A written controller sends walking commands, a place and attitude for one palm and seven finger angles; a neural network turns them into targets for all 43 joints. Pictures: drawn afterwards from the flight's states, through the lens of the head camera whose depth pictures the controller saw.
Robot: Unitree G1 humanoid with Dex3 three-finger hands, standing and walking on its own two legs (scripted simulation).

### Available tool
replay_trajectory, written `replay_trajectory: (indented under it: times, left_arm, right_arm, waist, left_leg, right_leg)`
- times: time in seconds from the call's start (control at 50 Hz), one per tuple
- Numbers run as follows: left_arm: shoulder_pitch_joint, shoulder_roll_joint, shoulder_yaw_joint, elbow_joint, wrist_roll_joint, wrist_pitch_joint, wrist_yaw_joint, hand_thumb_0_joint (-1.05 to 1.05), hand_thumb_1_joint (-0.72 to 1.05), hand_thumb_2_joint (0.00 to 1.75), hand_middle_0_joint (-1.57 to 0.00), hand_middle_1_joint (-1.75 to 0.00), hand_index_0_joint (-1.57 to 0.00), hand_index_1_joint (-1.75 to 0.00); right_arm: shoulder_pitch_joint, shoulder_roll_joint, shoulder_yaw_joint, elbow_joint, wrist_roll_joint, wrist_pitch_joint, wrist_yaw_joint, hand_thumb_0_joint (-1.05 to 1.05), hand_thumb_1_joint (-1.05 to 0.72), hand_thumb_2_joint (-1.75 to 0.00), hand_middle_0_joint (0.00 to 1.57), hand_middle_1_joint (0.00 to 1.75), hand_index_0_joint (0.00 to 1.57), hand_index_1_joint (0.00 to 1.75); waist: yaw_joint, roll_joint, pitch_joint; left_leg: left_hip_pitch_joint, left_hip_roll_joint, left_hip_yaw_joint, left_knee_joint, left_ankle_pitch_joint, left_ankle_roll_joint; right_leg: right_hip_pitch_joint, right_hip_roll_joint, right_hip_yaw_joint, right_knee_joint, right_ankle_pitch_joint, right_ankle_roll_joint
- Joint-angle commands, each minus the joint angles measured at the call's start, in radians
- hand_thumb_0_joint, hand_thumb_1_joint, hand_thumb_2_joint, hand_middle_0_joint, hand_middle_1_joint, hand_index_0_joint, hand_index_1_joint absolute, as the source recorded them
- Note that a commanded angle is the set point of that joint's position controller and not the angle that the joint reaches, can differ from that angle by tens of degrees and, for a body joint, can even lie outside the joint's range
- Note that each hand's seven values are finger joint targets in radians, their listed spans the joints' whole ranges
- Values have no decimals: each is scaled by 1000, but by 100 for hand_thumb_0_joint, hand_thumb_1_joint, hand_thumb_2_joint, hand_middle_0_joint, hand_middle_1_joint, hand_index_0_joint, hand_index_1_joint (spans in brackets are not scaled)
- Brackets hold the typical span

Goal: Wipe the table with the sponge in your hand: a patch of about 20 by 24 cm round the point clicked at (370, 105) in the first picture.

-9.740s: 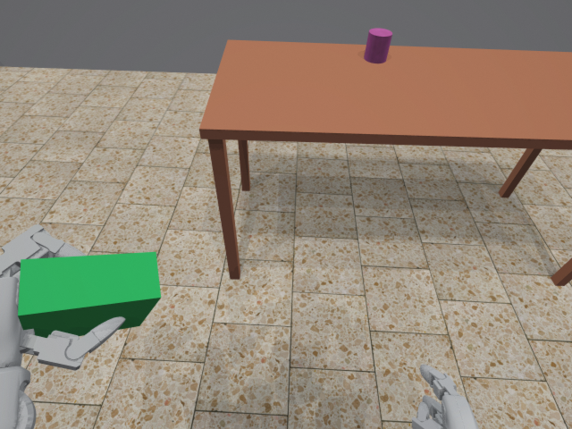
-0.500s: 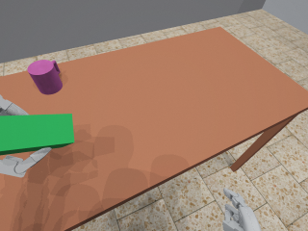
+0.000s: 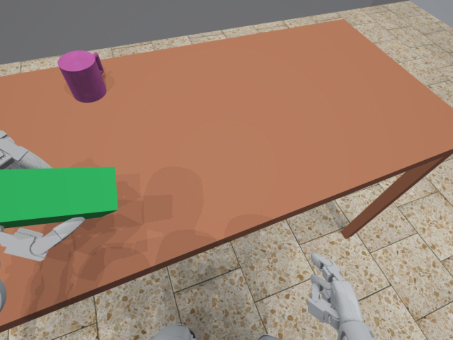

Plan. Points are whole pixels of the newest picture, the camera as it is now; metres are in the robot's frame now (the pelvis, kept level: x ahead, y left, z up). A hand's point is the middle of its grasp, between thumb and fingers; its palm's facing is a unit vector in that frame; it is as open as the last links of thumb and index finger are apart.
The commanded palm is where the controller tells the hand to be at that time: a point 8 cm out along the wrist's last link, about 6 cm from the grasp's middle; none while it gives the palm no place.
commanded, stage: shuffle to correct the standing spot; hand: left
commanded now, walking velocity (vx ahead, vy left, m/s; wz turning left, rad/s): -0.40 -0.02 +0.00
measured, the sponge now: (73, 198) +0.25 +0.23 +0.16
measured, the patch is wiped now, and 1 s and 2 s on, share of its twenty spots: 0.00 0.00 0.00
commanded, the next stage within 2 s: come to a stop and stand still in 0.08 s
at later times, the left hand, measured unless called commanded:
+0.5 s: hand out of the picture +0.11 +0.26 +0.17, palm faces +0.40 -0.83 -0.38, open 9.3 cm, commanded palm +0.06 +0.29 +0.19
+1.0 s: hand out of the picture +0.07 +0.24 +0.18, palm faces +0.38 -0.85 -0.37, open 9.3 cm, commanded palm +0.00 +0.28 +0.19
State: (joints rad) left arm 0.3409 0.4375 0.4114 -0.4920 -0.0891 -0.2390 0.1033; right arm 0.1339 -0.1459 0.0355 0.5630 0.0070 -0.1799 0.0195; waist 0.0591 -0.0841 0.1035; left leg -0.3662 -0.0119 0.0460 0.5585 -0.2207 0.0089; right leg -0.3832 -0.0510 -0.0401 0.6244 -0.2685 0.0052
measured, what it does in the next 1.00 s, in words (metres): walks backwards: left foot, then right foot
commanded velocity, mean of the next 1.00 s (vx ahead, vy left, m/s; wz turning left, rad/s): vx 0.02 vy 0.00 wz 0.00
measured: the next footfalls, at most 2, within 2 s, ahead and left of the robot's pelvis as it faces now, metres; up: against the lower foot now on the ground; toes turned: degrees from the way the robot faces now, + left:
left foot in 0.26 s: -0.09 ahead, +0.11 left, +0.00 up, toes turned +2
right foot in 0.94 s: -0.04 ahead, -0.10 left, +0.00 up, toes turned +1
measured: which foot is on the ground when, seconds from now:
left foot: down 0.00-0.06, up 0.08-0.24, down 0.26-1.00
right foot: down 0.00-0.76, up 0.78-0.92, down 0.94-1.00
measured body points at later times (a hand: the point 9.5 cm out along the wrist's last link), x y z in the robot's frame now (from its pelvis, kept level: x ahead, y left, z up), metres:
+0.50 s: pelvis -0.10 +0.01 +0.00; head -0.07 +0.03 +0.45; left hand +0.09 +0.30 +0.19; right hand +0.05 -0.23 -0.08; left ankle -0.07 +0.16 -0.73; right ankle +0.03 -0.12 -0.72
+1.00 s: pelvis -0.15 -0.01 -0.01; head -0.15 +0.01 +0.44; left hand +0.04 +0.28 +0.20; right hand +0.00 -0.23 -0.09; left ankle -0.12 +0.12 -0.71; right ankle -0.08 -0.11 -0.73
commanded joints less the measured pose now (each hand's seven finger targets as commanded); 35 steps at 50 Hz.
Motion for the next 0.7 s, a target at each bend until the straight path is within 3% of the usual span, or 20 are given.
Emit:
replay_trajectory:
  times: [0.0, 0.04, 0.06, 0.1, 0.12, 0.14, 0.16, 0.2, 0.24, 0.28, 0.32, 0.34, 0.42, 0.5, 0.54, 0.58, 0.62, 0.64, 0.66, 0.68]
  left_arm:
    - [2, 177, 116, -280, -32, -70, 7, 0, 10, 130, -120, -160, -120, -160]
    - [65, 212, 152, -268, -52, -57, 20, 0, 10, 130, -120, -160, -120, -160]
    - [83, 171, 114, -279, -71, -38, 25, 0, 10, 130, -120, -160, -120, -160]
    - [55, 205, 147, -339, -73, -15, 41, 0, 10, 130, -120, -160, -120, -160]
    - [67, 208, 162, -335, -63, -13, 49, 0, 10, 130, -120, -160, -120, -160]
    - [98, 237, 196, -321, -47, -10, 66, 0, 10, 130, -120, -160, -120, -160]
    - [122, 203, 170, -310, -44, -9, 70, 0, 10, 130, -120, -160, -120, -160]
    - [122, 207, 175, -312, -41, -13, 76, 0, 10, 130, -120, -160, -120, -160]
    - [160, 188, 166, -250, -36, -2, 80, 0, 10, 130, -120, -160, -120, -160]
    - [117, 201, 157, -310, -29, -6, 84, 0, 10, 130, -120, -160, -120, -160]
    - [89, 192, 132, -290, -21, -8, 78, 0, 10, 130, -120, -160, -120, -160]
    - [66, 199, 125, -317, -18, -6, 79, 0, 10, 130, -120, -160, -120, -160]
    - [37, 139, 69, -263, 5, 9, 52, 0, 10, 130, -120, -160, -120, -160]
    - [6, 130, 56, -169, 26, 29, 23, 0, 10, 130, -120, -160, -120, -160]
    - [-19, 182, 91, -182, 25, 37, 14, 0, 10, 130, -120, -160, -120, -160]
    - [-27, 172, 81, -184, 17, 41, -2, 0, 10, 130, -120, -160, -120, -160]
    - [-38, 187, 83, -233, -4, 58, -19, 0, 10, 130, -120, -160, -120, -160]
    - [-59, 213, 97, -260, -14, 70, -17, 0, 10, 130, -120, -160, -120, -160]
    - [-84, 197, 87, -274, -18, 84, -15, 0, 10, 130, -120, -160, -120, -160]
    - [-87, 179, 75, -255, -15, 94, -8, 0, 10, 130, -120, -160, -120, -160]
  right_arm:
    - [6, -182, -93, -144, 20, -32, -18, 0, -90, -90, 20, 30, 20, 30]
    - [12, -170, -103, -120, 34, -21, -18, 0, -90, -90, 20, 30, 20, 30]
    - [19, -150, -102, -96, 29, -4, -13, 0, -90, -90, 20, 30, 20, 30]
    - [-14, -127, -86, -100, 33, 1, -23, 0, -90, -90, 20, 30, 20, 30]
    - [-10, -122, -82, -90, 35, 2, -30, 0, -90, -90, 20, 30, 20, 30]
    - [-37, -128, -79, -86, 39, 6, -41, 0, -90, -90, 20, 30, 20, 30]
    - [-10, -122, -80, -85, 36, 14, -48, 0, -90, -90, 20, 30, 20, 30]
    - [17, -155, -113, -97, 38, 0, -66, 0, -90, -90, 20, 30, 20, 30]
    - [2, -183, -131, -113, 51, -23, -80, 0, -90, -90, 20, 30, 20, 30]
    - [16, -176, -117, -132, 52, -36, -80, 0, -90, -90, 20, 30, 20, 30]
    - [34, -173, -103, -122, 47, -55, -82, 0, -90, -90, 20, 30, 20, 30]
    - [32, -187, -100, -117, 47, -65, -88, 0, -90, -90, 20, 30, 20, 30]
    - [36, -208, -96, -107, 26, -83, -68, 0, -90, -90, 20, 30, 20, 30]
    - [7, -213, -98, -116, 34, -53, -45, 0, -90, -90, 20, 30, 20, 30]
    - [-3, -210, -94, -122, 35, -38, -35, 0, -90, -90, 20, 30, 20, 30]
    - [-9, -197, -84, -123, 25, -30, -28, 0, -90, -90, 20, 30, 20, 30]
    - [10, -171, -66, -98, 22, -30, -29, 0, -90, -90, 20, 30, 20, 30]
    - [9, -166, -53, -79, 26, -32, -28, 0, -90, -90, 20, 30, 20, 30]
    - [6, -157, -38, -55, 20, -29, -25, 0, -90, -90, 20, 30, 20, 30]
    - [2, -152, -29, -52, 17, -30, -32, 0, -90, -90, 20, 30, 20, 30]
  waist:
    - [-15, 98, -270]
    - [-29, -61, -294]
    - [-32, -96, -300]
    - [-32, -62, -258]
    - [-33, -51, -260]
    - [-36, -1, -278]
    - [-44, 20, -294]
    - [-45, 77, -319]
    - [-39, 83, -272]
    - [-47, 124, -274]
    - [-51, 12, -225]
    - [-56, 27, -215]
    - [-66, 132, -198]
    - [-61, 288, -126]
    - [-57, 262, -115]
    - [-50, 123, -92]
    - [-65, -127, -110]
    - [-75, -176, -140]
    - [-93, -177, -160]
    - [-99, -117, -143]
  left_leg:
    - [15, 156, -147, 13, 63, 7]
    - [47, 56, -98, 223, -135, -26]
    - [23, 42, -115, 357, -181, -32]
    - [-60, 69, -160, 460, -257, -32]
    - [-44, 95, -179, 398, -266, -30]
    - [8, 99, -161, 251, -211, -22]
    - [43, 79, -107, 122, -130, -25]
    - [131, 75, -49, -73, 12, -12]
    - [113, 148, -130, -142, -77, 29]
    - [65, 133, -130, -98, -142, 33]
    - [51, 94, -99, -76, -337, 22]
    - [97, 85, -88, -91, -323, 27]
    - [49, 133, -135, -193, -318, 51]
    - [-205, 195, -147, -268, -570, 71]
    - [-211, 173, -118, -203, -573, 67]
    - [-185, 98, -39, 2, -550, 48]
    - [42, -21, 60, 404, -374, 21]
    - [132, -16, 48, 510, -292, 17]
    - [207, 24, 18, 480, -261, 24]
    - [249, 45, 0, 342, -280, 32]
  right_leg:
    - [108, -132, 158, -122, 238, -42]
    - [20, -306, 329, -270, 234, -145]
    - [20, -375, 340, -309, 223, -186]
    - [30, -388, 314, -273, 410, -202]
    - [37, -369, 283, -227, 496, -185]
    - [41, -345, 264, -177, 522, -156]
    - [72, -304, 211, -131, 493, -116]
    - [92, -226, 157, -94, 282, -52]
    - [61, -151, 137, -149, -19, -15]
    - [60, -131, 120, -115, -64, -8]
    - [-9, -139, 157, -235, -342, -20]
    - [-33, -142, 167, -264, -374, -29]
    - [40, -41, 41, -109, -220, 4]
    - [161, 34, -70, 123, -157, 18]
    - [151, 29, -59, 99, -150, 11]
    - [66, -17, 1, -46, -247, -15]
    - [-213, -144, 208, -315, -481, -76]
    - [-293, -204, 275, -384, -519, -108]
    - [-362, -218, 248, -372, -525, -110]
    - [-400, -197, 192, -332, -542, -90]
